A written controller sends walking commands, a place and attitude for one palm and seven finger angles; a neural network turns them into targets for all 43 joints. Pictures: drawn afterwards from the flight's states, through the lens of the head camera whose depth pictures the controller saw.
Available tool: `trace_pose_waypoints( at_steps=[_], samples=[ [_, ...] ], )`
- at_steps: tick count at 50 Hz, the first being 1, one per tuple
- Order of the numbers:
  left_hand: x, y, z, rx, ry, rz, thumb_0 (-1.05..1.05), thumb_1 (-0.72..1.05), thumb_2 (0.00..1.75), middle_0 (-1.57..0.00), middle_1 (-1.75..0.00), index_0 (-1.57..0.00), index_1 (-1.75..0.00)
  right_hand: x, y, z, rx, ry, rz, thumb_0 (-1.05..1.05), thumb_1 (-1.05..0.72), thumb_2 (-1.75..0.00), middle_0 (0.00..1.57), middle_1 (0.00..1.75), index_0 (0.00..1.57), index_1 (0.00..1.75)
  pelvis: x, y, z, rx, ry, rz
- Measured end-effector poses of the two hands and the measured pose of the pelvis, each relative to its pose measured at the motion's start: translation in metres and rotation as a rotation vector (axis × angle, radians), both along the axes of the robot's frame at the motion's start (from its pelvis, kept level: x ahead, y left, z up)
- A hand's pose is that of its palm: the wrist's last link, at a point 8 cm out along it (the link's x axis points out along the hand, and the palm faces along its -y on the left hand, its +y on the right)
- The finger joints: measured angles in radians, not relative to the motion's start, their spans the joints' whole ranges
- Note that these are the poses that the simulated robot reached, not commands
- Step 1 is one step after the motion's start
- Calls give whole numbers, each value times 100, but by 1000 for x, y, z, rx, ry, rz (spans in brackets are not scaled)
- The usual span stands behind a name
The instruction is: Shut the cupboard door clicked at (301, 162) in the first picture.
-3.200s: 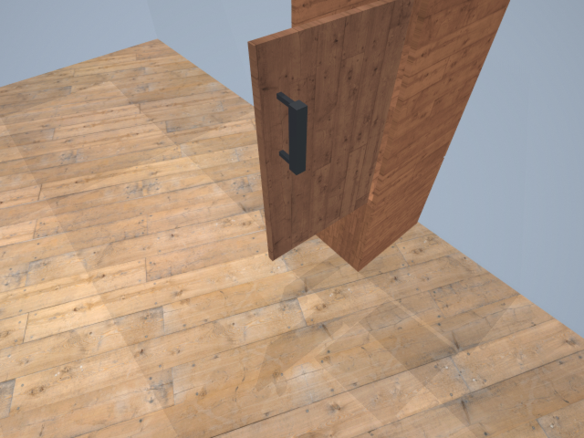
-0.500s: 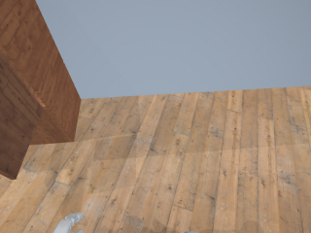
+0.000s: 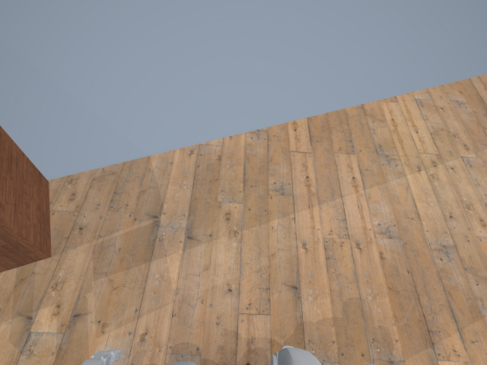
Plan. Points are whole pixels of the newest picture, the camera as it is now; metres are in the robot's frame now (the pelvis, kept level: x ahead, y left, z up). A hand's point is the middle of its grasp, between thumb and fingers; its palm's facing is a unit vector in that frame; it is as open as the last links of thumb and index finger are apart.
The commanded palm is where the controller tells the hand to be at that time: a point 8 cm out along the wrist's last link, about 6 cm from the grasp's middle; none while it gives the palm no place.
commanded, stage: walk around to get in front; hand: left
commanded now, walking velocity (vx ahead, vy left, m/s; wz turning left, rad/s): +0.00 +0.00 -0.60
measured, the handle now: out of the picture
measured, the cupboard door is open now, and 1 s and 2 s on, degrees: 86 86 86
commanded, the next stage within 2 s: none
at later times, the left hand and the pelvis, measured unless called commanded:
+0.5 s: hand (162, 341) +0.16 +0.16 -0.18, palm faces -0.28 -0.94 -0.20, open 7.4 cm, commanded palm none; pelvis +0.02 -0.01 -0.01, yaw -18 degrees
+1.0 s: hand (208, 317) +0.21 +0.08 -0.17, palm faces -0.56 -0.80 -0.21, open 7.4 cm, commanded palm none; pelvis +0.03 -0.04 +0.00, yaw -36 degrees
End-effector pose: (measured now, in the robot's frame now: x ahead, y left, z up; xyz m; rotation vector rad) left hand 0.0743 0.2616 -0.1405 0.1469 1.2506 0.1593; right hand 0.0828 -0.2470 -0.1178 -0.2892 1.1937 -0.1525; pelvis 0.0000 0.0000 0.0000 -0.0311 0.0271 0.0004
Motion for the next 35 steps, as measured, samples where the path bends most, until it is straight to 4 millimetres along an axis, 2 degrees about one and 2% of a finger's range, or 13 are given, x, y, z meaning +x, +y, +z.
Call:
trace_pose_waypoints(
  at_steps=[4,7,9,13,18,22,28,32,35],
  samples=[
    [30,-15,7,15,-33,-81,1,91,90,-20,-30,-20,-30,-24,-16,-8,20,28,-79,0,-91,-90,21,30,20,30,4,-10,-1,-6,-7,-53],
    [51,-27,4,48,-78,-146,1,91,90,-20,-30,-20,-30,-41,-36,-25,35,44,-147,0,-90,-90,21,30,20,30,7,-23,-14,23,-5,-90],
    [58,-35,6,64,-83,-169,1,91,90,-20,-30,-20,-30,-50,-47,-29,27,68,-186,0,-91,-90,21,30,20,30,6,-26,-15,19,-11,-111],
    [62,-45,10,71,-57,-208,0,91,90,-20,-30,-20,-30,-53,-56,-20,14,62,-244,0,-91,-90,20,30,20,30,6,-27,-8,32,-12,-162],
    [68,-49,5,46,-14,-264,0,91,90,-20,-30,-21,-30,-47,-51,-7,8,-1,-292,0,-91,-90,20,30,20,30,11,-21,-3,45,-5,-229],
    [83,-47,-9,15,0,-299,1,90,90,-20,-30,-21,-30,-50,-41,-6,-18,-45,-319,0,-91,-90,20,30,20,30,18,-11,-11,19,8,-276],
    [114,-60,-1,-10,-22,-360,1,91,90,-20,-30,-20,-30,-81,-26,2,-7,17,-360,0,-91,-90,20,30,20,30,21,-14,-1,3,1,-343],
    [135,-82,7,-8,-47,-431,1,91,90,-20,-30,-20,-30,-106,-27,-3,21,48,-431,0,-91,-90,21,30,20,30,22,-22,1,-9,-3,-394],
    [150,-103,10,7,-76,-493,1,91,90,-20,-30,-20,-30,-129,-34,-15,46,63,-494,0,-90,-90,21,30,20,30,21,-34,-4,-3,-9,-432]
  ],
)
